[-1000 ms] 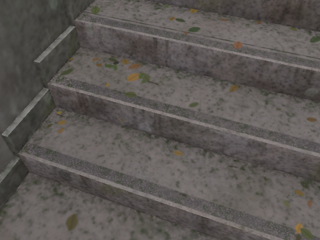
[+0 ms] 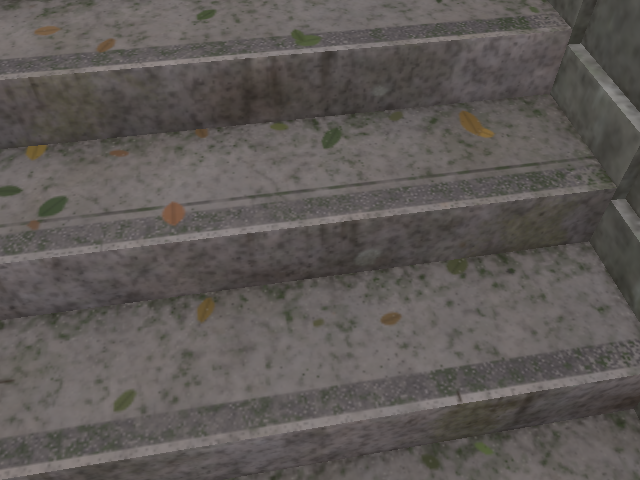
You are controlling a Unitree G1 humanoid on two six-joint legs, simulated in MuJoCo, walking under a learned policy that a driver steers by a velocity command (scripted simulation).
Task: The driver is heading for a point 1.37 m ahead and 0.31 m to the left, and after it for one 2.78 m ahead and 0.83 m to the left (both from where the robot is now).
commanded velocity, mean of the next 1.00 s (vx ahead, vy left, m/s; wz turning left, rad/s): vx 0.15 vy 0.00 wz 0.38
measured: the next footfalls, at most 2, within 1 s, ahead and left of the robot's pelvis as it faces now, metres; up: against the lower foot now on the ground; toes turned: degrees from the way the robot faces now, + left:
right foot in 0.28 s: +0.32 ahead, -0.13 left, +0.15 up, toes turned +1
left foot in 0.92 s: +0.25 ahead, +0.16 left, +0.15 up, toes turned +25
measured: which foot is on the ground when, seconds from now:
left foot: down 0.00-0.30, up 0.32-0.90, down 0.92-1.00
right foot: up 0.00-0.26, down 0.28-0.92, up 0.94-1.00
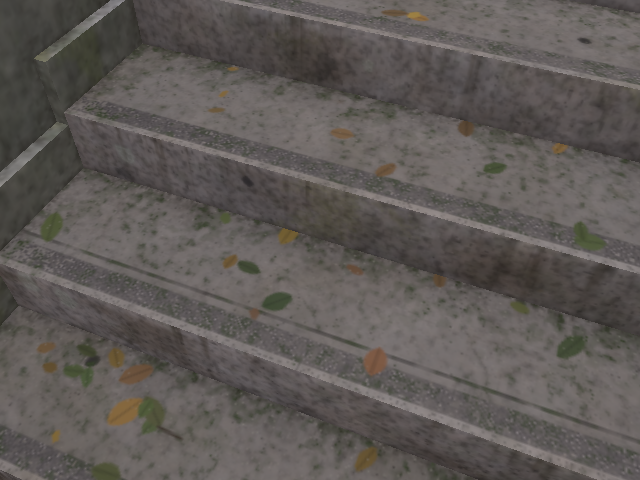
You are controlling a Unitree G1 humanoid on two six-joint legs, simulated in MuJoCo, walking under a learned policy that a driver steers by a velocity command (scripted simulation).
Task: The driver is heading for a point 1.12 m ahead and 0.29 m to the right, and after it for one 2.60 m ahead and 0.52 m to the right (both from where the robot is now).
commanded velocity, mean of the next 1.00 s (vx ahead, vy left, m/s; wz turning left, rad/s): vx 0.18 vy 0.00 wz -0.36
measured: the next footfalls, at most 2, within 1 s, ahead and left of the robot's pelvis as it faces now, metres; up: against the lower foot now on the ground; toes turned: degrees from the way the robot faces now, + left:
right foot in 0.20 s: +0.02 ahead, -0.12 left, +0.00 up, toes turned -8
right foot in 0.84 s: +0.03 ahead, -0.17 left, +0.00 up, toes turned -26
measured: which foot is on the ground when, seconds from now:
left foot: down 0.00-0.86, up 0.88-1.00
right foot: up 0.00-0.18, down 0.20-0.44, up 0.46-0.82, down 0.84-1.00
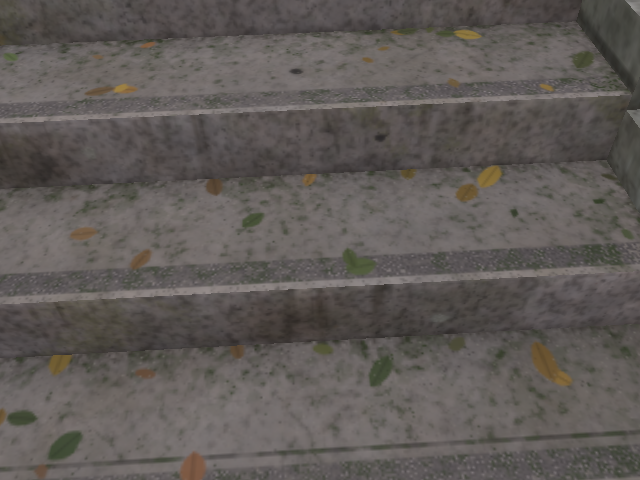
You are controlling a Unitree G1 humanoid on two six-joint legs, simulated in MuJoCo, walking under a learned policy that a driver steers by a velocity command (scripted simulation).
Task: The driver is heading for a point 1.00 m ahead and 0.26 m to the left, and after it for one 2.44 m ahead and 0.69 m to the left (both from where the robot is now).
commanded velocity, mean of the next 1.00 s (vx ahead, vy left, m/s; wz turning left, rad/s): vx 0.21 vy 0.00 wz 0.44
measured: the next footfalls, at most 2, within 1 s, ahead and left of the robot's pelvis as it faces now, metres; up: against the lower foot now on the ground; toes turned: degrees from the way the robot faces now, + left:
left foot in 0.20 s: +0.23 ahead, +0.07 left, +0.15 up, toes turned +4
right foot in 0.68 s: +0.52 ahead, -0.07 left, +0.31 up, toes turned +16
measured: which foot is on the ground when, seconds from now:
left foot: up 0.00-0.18, down 0.20-0.70, up 0.72-1.00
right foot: down 0.00-0.22, up 0.24-0.66, down 0.68-1.00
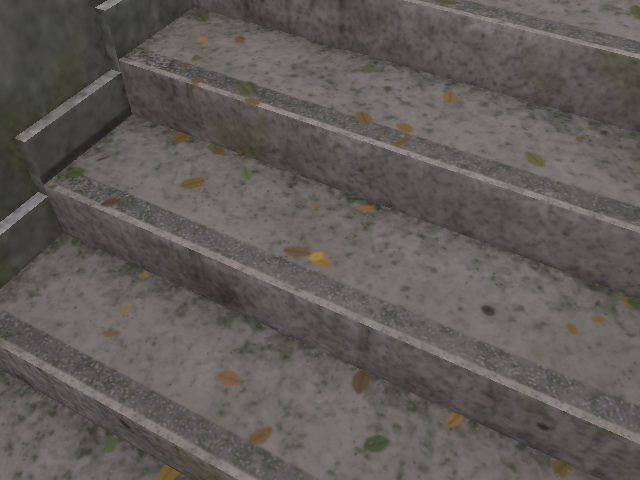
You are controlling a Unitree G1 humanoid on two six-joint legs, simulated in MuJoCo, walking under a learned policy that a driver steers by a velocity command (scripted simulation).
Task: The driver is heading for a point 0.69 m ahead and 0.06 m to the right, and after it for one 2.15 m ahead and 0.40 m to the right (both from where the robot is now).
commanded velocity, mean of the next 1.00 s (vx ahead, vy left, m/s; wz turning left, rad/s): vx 0.39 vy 0.00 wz -0.20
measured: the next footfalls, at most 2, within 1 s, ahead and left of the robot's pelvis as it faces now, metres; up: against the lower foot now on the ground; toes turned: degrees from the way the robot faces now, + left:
left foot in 0.16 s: +0.03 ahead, +0.17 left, +0.02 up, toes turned +11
left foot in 0.34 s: -0.09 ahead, +0.18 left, -0.15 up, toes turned +15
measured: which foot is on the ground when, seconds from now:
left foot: up 0.00-0.14, down 0.16-0.24, up 0.26-0.32, down 0.34-0.56, up 0.58-0.98, down 1.00-1.00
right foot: down 0.00-0.34, up 0.36-0.52, down 0.54-1.00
